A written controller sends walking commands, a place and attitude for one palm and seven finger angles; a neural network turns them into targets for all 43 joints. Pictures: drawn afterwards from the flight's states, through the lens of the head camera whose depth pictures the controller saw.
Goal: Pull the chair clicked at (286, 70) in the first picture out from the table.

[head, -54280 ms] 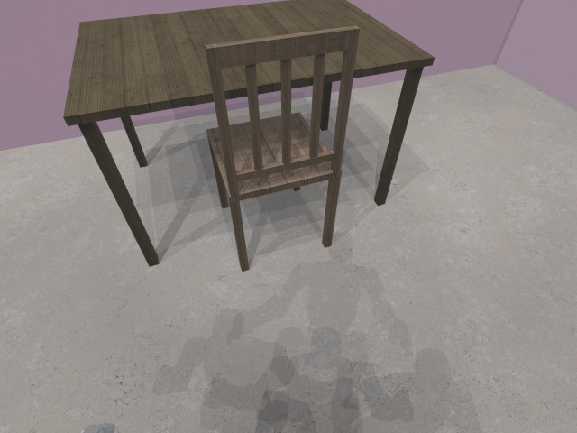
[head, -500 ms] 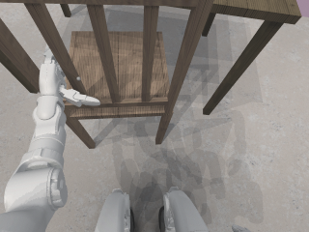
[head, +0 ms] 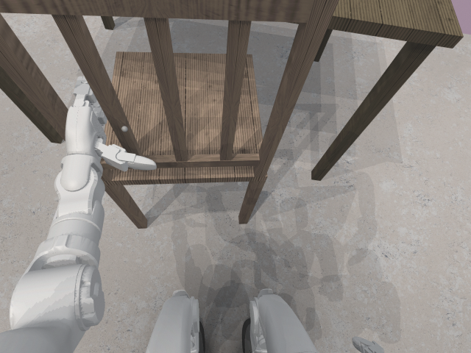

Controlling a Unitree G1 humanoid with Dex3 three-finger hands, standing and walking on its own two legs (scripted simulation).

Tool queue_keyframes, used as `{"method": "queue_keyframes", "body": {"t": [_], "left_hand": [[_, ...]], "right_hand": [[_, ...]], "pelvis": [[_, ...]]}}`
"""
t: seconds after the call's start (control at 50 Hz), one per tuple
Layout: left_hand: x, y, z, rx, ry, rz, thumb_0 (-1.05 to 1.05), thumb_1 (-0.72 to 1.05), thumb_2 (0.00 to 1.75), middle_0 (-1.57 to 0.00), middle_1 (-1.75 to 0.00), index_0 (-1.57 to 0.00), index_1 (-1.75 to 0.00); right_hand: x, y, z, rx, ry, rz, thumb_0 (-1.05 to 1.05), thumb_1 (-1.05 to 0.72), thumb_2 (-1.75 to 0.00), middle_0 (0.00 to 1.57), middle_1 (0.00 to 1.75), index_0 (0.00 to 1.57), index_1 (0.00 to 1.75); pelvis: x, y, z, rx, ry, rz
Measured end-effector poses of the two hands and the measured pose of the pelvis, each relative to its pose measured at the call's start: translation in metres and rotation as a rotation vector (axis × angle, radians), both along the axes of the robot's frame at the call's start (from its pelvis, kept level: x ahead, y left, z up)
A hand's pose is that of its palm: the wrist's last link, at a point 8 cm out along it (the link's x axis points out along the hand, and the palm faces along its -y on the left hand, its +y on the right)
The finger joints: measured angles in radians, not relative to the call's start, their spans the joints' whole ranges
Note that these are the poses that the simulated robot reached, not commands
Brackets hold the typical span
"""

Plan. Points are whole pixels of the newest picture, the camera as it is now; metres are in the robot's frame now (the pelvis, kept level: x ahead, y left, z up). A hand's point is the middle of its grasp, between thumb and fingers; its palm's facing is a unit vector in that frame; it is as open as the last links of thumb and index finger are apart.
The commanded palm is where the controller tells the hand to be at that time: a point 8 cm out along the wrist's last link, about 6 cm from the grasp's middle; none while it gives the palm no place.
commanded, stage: hook a spindle and tug to test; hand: left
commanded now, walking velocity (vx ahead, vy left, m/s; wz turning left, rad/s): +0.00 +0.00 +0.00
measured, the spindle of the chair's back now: (172, 108) +0.51 +0.09 +0.05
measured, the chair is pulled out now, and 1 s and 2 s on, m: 0.12 0.12 0.19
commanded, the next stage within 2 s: step backward, pulling the chair out in 1.40 s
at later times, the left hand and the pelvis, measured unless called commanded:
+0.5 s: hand (125, 130) +0.47 +0.17 +0.03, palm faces +0.03 -1.00 -0.03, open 10.9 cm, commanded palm +0.45 +0.21 +0.03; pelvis +0.00 +0.00 +0.00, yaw +0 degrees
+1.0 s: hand (128, 131) +0.47 +0.16 +0.03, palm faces +0.06 -1.00 -0.03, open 5.5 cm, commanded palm +0.43 +0.20 +0.03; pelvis +0.00 +0.00 +0.00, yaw -1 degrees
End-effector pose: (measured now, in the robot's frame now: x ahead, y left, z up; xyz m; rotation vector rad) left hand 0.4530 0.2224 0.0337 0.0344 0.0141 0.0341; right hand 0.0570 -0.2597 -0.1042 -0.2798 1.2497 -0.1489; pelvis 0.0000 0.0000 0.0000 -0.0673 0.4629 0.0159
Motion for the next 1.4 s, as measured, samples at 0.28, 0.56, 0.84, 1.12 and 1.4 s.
{"method": "queue_keyframes", "body": {"t": [0.28,0.56,0.84,1.12,1.4], "left_hand": [[-0.003,0.004,-0.004,0.002,0.002,0.013,-0.01,-0.48,0.31,-0.25,-0.67,-0.24,-0.67],[-0.001,-0.003,-0.002,-0.007,0.007,0.0,-0.01,0.05,0.54,-0.46,-1.32,-0.45,-1.32],[-0.002,-0.004,-0.003,-0.018,0.006,0.019,0.01,0.67,0.8,-0.46,-1.43,-0.46,-1.45],[-0.012,-0.007,-0.002,-0.01,0.012,0.021,0.01,0.7,0.76,-0.44,-1.44,-0.42,-1.45],[-0.036,-0.012,-0.001,-0.006,0.018,0.019,0.01,0.7,0.74,-0.43,-1.42,-0.42,-1.45]], "right_hand": [[0.001,0.004,-0.002,0.009,-0.008,-0.001,0.0,-0.9,-0.9,0.2,0.3,0.2,0.3],[-0.012,0.005,-0.001,0.006,0.014,-0.013,0.0,-0.9,-0.9,0.2,0.3,0.2,0.3],[-0.012,0.007,0.0,0.013,0.014,-0.024,0.0,-0.9,-0.9,0.2,0.3,0.2,0.3],[0.008,0.007,0.006,0.031,-0.022,-0.029,0.0,-0.9,-0.9,0.2,0.3,0.2,0.3],[0.045,0.005,0.009,0.044,-0.1,0.013,0.0,-0.9,-0.9,0.2,0.3,0.2,0.3]], "pelvis": [[-0.002,-0.001,-0.002,0.001,-0.003,-0.004],[-0.003,0.002,-0.001,-0.002,-0.004,-0.003],[-0.002,0.003,0.0,0.0,-0.004,-0.008],[0.01,0.001,0.007,0.009,-0.011,-0.018],[0.018,-0.003,0.012,0.019,-0.026,-0.01]]}}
